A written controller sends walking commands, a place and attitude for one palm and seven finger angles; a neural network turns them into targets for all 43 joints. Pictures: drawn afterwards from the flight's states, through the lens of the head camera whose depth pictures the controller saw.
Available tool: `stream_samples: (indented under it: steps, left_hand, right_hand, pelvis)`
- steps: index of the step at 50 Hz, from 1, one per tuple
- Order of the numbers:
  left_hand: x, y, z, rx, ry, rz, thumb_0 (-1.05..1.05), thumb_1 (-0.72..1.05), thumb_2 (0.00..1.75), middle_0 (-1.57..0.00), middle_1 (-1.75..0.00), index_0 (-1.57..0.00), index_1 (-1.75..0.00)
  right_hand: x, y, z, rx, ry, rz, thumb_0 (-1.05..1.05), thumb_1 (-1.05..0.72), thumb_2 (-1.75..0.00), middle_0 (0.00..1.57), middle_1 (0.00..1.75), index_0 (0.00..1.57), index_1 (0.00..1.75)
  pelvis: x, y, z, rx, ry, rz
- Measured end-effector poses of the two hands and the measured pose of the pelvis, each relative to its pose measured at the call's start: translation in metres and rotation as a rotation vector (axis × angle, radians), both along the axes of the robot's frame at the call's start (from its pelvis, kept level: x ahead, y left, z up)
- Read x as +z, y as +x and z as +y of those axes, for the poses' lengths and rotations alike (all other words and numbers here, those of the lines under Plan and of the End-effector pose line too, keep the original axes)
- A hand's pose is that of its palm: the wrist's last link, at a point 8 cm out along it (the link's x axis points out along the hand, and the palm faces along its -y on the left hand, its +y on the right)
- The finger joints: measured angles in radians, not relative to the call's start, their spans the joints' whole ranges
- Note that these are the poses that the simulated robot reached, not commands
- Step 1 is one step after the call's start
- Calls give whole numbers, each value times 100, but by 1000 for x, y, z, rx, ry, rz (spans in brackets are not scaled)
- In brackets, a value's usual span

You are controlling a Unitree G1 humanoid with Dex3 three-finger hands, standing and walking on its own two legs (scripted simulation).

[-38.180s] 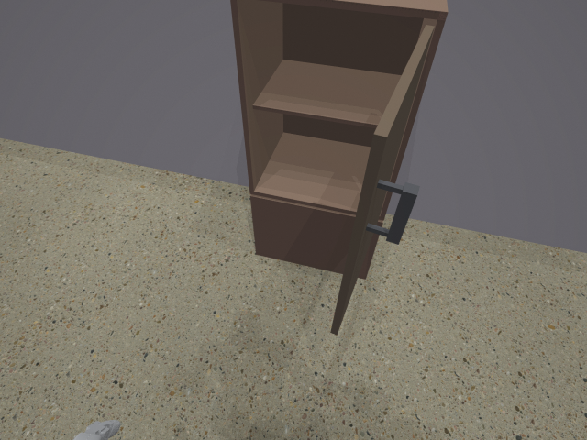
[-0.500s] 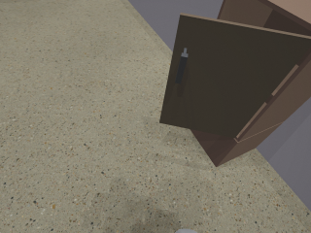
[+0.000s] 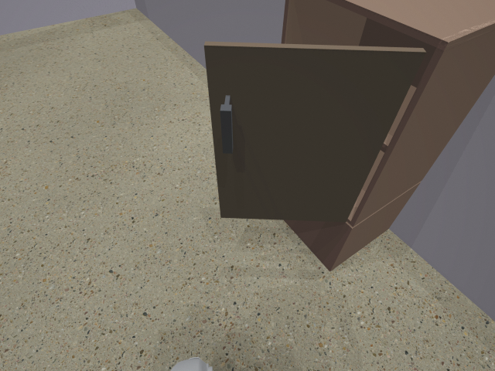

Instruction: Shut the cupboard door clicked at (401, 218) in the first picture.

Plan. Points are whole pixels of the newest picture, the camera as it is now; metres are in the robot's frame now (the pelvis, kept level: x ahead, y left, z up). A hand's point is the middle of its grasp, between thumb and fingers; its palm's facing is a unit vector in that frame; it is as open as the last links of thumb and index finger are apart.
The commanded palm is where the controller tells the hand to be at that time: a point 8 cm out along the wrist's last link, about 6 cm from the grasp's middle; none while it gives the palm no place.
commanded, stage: take the last steps up to it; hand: left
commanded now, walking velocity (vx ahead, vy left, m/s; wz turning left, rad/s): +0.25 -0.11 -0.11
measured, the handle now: (227, 124) +0.62 +0.06 +0.04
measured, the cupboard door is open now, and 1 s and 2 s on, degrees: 54 54 54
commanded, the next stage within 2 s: come to a stop and stand still in 0.30 s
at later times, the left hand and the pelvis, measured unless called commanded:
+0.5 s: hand (176, 321) +0.24 +0.15 -0.16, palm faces -0.07 -0.97 -0.22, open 7.4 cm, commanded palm none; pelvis +0.14 -0.04 +0.00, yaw -4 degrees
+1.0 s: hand (163, 343) +0.21 +0.18 -0.20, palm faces +0.03 -0.98 -0.20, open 7.4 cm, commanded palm none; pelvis +0.14 -0.02 -0.01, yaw -2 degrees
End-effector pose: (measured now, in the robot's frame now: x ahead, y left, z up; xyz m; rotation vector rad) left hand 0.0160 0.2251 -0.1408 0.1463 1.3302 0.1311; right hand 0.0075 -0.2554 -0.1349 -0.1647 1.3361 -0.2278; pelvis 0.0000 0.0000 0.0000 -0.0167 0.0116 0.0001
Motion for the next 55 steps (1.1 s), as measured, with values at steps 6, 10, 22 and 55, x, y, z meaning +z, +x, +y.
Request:
stream_samples:
  steps: [6,10,22,55]
  left_hand:
    - [-23,-1,-2,35,-51,125,0,90,90,-20,-30,-20,-30]
    - [-35,22,6,8,-60,173,1,90,90,-20,-30,-20,-30]
    - [8,192,-5,-83,12,-85,0,91,90,-19,-30,-19,-30]
    - [-15,153,20,21,24,5,0,91,90,-20,-30,-20,-30]
  right_hand:
    - [2,83,13,55,-25,-96,0,-91,-90,19,30,20,30]
    - [0,118,22,56,-44,-168,0,-91,-90,20,30,20,30]
    - [3,93,10,-62,35,34,0,-91,-90,20,30,21,30]
    - [20,183,13,71,-49,-118,0,-91,-90,20,30,20,30]
  pelvis:
    - [-11,41,6,-6,-13,-2]
    - [-19,66,11,-54,3,-18]
    - [5,127,-20,-75,-2,-18]
    - [0,129,-5,-44,-8,-20]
